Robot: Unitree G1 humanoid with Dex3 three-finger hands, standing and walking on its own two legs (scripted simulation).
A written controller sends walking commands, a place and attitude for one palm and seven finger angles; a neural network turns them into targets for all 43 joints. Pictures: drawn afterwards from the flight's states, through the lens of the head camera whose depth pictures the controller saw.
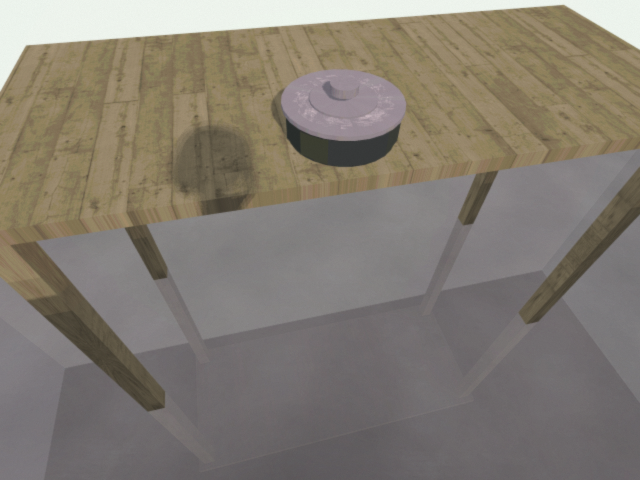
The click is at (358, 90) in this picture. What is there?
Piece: lid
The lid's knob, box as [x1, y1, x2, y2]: [330, 76, 358, 98]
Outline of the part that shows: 331,79 330,93 332,95 339,98 350,98 357,94 358,81 356,79 349,76 337,76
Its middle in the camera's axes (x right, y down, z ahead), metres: +0.04 -0.24 +0.62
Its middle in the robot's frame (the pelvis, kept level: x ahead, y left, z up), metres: +0.65 +0.00 +0.16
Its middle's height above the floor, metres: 0.93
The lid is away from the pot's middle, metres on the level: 0.00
